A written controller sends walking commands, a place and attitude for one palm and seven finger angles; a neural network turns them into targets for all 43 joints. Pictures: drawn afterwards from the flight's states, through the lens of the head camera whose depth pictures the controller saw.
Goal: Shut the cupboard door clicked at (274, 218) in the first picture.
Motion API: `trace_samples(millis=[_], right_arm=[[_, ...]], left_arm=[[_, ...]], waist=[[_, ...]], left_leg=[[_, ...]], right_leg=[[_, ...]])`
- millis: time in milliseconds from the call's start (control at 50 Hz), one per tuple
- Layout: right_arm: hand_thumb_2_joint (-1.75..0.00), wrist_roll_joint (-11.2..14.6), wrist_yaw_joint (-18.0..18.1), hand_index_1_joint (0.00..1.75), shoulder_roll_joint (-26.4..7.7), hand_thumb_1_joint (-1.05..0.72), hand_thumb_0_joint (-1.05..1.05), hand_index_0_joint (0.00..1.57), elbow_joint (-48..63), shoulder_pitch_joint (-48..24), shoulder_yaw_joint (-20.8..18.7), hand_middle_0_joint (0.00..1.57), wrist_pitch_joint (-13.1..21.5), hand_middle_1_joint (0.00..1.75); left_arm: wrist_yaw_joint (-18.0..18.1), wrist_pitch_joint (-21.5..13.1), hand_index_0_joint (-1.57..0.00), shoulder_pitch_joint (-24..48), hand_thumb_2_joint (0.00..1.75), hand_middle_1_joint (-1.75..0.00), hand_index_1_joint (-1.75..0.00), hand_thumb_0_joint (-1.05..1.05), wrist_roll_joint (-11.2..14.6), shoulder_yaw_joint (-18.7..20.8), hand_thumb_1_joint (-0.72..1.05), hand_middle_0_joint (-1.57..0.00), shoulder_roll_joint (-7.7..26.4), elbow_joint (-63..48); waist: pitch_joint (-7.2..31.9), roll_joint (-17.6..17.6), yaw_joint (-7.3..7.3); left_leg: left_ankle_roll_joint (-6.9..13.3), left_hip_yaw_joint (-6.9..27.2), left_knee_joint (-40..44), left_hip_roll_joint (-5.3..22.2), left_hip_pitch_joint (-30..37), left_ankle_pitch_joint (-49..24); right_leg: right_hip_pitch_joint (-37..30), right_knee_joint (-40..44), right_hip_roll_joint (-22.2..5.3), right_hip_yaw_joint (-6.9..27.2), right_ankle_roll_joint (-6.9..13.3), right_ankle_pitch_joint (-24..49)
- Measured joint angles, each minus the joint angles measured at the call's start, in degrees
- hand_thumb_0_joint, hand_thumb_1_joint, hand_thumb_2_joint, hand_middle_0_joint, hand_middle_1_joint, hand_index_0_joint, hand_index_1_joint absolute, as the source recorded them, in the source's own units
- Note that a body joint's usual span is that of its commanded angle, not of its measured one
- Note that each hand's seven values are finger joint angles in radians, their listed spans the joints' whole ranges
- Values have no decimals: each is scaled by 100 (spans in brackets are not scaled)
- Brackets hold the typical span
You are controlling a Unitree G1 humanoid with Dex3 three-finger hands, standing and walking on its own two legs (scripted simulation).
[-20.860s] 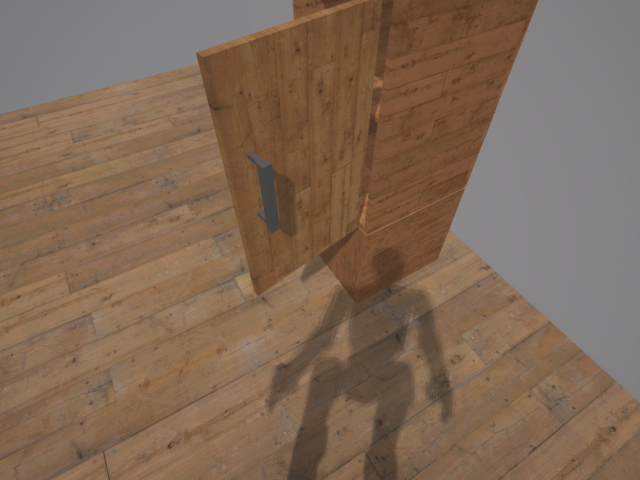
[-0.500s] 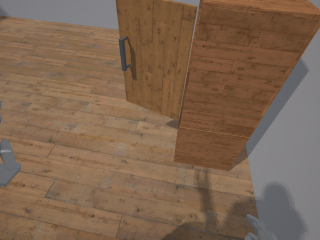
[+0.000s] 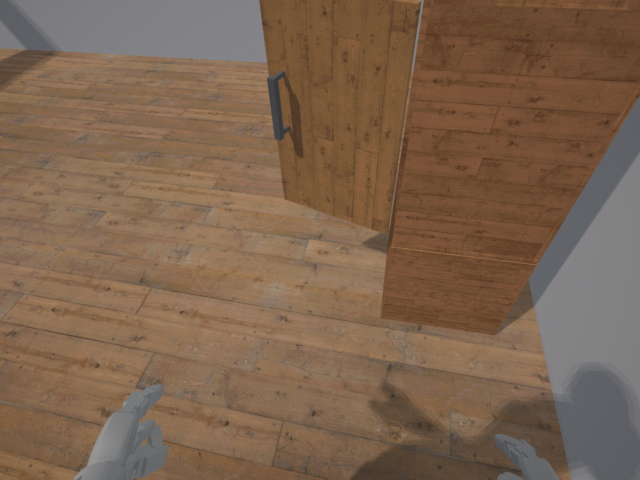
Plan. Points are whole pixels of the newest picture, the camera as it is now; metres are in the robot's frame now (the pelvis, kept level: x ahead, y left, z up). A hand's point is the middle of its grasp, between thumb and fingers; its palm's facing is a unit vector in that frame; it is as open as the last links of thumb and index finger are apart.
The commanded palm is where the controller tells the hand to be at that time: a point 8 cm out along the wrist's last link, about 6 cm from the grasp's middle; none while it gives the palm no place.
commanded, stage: let the arm hang, fingers relaxed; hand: left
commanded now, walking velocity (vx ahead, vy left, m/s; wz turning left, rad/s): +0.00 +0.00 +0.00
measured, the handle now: (280, 106) +0.94 +0.15 +0.00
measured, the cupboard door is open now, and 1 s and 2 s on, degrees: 73 73 73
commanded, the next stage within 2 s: look to check the result in 0.92 s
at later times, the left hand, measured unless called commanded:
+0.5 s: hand out of the picture -0.08 +0.20 -0.16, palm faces +0.02 -0.97 -0.22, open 7.3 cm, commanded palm none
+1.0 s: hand out of the picture +0.00 +0.18 -0.16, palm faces +0.00 -0.98 -0.19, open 7.4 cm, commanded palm none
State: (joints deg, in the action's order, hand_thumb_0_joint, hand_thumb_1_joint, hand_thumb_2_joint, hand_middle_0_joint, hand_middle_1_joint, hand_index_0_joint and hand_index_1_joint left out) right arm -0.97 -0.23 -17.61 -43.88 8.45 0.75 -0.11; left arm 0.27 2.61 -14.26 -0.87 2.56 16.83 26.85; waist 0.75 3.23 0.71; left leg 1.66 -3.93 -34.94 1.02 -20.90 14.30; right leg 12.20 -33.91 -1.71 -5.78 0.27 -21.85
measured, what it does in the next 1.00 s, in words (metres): stands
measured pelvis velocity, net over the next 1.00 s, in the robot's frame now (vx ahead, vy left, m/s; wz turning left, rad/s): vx -0.01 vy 0.00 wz -0.02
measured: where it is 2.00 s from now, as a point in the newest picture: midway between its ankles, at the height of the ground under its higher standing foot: outside the picture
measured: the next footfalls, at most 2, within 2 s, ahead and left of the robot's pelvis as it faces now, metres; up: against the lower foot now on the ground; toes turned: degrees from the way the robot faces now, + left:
none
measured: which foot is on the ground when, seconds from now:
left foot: down 0.00-1.00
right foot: down 0.00-1.00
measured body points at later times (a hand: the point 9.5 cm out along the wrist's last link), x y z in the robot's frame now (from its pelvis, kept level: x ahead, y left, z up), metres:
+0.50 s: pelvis -0.01 +0.01 +0.01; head +0.00 +0.01 +0.46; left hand -0.08 +0.25 -0.14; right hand -0.03 -0.21 -0.15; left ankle +0.05 +0.10 -0.73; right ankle -0.04 -0.11 -0.73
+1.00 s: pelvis -0.01 +0.00 +0.02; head +0.00 +0.01 +0.47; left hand +0.00 +0.23 -0.15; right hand -0.01 -0.23 -0.14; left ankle +0.05 +0.10 -0.73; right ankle -0.04 -0.11 -0.73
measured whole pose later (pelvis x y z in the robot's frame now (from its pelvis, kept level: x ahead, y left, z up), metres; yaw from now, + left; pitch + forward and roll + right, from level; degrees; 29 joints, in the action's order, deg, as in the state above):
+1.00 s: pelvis -0.01 +0.00 +0.02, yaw -1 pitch -2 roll +0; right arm -1.0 1.6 -9.6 -64.1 15.6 -0.5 -0.7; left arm 1.3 -0.2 -15.4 -0.7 0.5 9.2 64.5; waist -2.2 0.1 0.9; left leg 1.8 -4.9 -23.6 0.7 -13.2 8.4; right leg 5.1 -22.7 -1.2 -5.0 0.0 -15.5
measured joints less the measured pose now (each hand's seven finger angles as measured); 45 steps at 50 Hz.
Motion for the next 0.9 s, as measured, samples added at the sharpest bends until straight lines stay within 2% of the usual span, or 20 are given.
trace_samples(millis=[60, 100, 120, 180, 240, 320, 500, 720, 900], right_arm=[[-90, -56, 13, 30, 123, -91, 1, 21, -268, 109, 32, 20, -95, 30], [-90, -71, 28, 30, 238, -91, 1, 21, -522, 256, 56, 20, -130, 30], [-90, -70, 44, 30, 312, -91, 1, 21, -668, 351, 58, 20, -144, 30], [-90, -63, 87, 30, 500, -91, 1, 20, -1109, 607, 53, 20, -202, 30], [-90, -42, 124, 30, 626, -91, 1, 20, -1461, 784, 17, 20, -239, 30], [-90, -4, 154, 30, 729, -91, 1, 20, -1760, 907, -35, 20, -227, 30], [-90, 13, 174, 30, 866, -91, 1, 21, -1996, 894, -103, 20, -163, 30], [-90, -4, 175, 30, 887, -91, 1, 21, -1990, 736, -131, 20, -91, 30], [-90, -1, 180, 30, 822, -91, 1, 20, -1989, 720, -130, 20, -52, 30]], left_arm=[[-43, 141, -20, -27, 89, -30, -30, 1, -4, -322, 91, -20, -366, 1323], [-35, 147, -20, -124, 89, -30, -30, 1, 12, -406, 92, -20, -587, 1983], [60, 111, -20, -162, 89, -30, -30, 1, 32, -287, 95, -20, -612, 2229], [54, 32, -21, -311, 89, -30, -30, 0, 22, -207, 99, -21, -521, 2819], [29, -22, -21, -501, 89, -30, -30, 0, 22, -202, 98, -21, -485, 3276], [35, -82, -20, -720, 89, -30, -30, 0, 22, -205, 95, -20, -506, 3722], [94, -162, -20, -764, 89, -30, -30, 1, 10, -192, 92, -20, -613, 4012], [113, -256, -20, -318, 89, -30, -30, 0, -9, -203, 91, -20, -784, 3792], [101, -286, -20, -112, 89, -30, -30, 0, 1, -207, 91, -20, -810, 3731]], waist=[[-188, -243, 107], [-295, -409, 109], [-334, -479, 81], [-424, -579, -27], [-475, -534, -91], [-502, -399, -103], [-389, -206, -56], [-198, -260, -20], [-229, -311, 20]], left_leg=[[2, -10, 151, -20, 110, -104], [-4, 7, 289, -14, 194, -187], [-10, 33, 355, -3, 221, -231], [-26, 92, 542, 21, 311, -349], [-17, 101, 691, 25, 387, -433], [19, 57, 849, 6, 486, -516], [81, -65, 1014, -60, 607, -599], [77, -133, 1112, -81, 687, -628], [36, -111, 1148, -56, 747, -618]], right_leg=[[-79, 91, -14, 6, -13, 76], [-176, 250, 7, -13, -10, 169], [-225, 350, 29, -39, -1, 224], [-381, 652, 84, -97, 26, 390], [-491, 880, 105, -107, 23, 524], [-576, 1046, 92, -69, -6, 634], [-574, 1026, 12, 42, -55, 659], [-563, 978, -18, 111, -70, 634], [-648, 1060, 15, 93, -43, 635]])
